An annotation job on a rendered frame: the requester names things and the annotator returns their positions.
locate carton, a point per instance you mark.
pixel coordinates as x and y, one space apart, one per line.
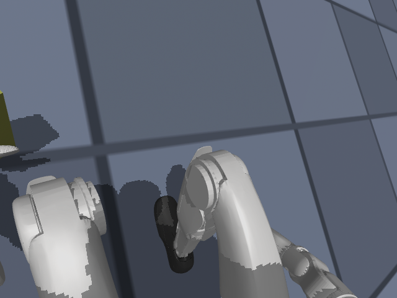
6 135

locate right robot hand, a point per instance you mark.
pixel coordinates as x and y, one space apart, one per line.
283 244

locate left robot hand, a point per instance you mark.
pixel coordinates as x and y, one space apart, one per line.
6 150

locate right robot foot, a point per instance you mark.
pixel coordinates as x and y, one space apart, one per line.
165 213

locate right robot arm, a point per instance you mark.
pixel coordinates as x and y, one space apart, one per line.
313 275

